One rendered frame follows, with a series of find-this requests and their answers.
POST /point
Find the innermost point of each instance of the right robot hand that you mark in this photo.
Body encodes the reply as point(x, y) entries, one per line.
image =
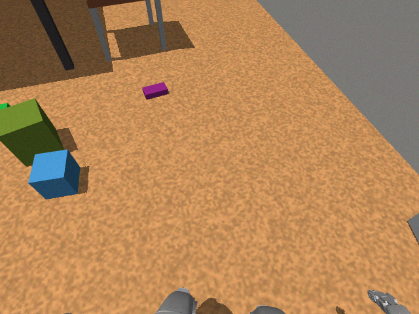
point(387, 302)

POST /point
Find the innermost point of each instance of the chair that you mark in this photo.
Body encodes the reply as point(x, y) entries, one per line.
point(92, 4)

